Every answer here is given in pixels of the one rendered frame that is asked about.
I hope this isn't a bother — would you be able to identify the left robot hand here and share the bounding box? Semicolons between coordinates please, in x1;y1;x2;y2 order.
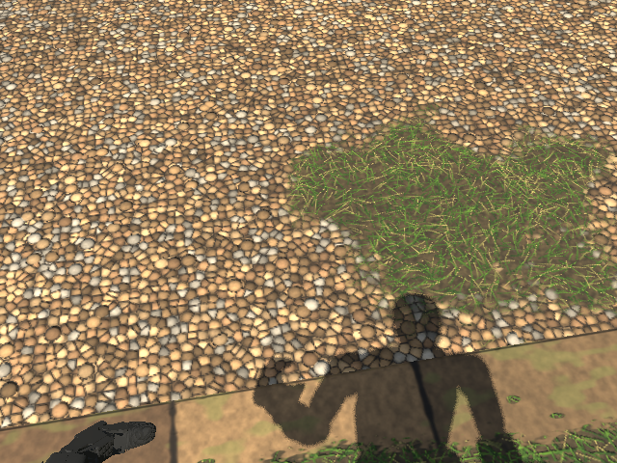
41;421;156;463

